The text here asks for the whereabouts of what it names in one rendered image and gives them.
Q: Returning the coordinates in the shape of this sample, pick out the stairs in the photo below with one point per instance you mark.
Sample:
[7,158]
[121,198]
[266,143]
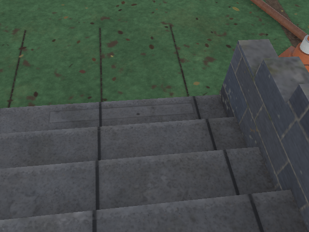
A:
[153,165]

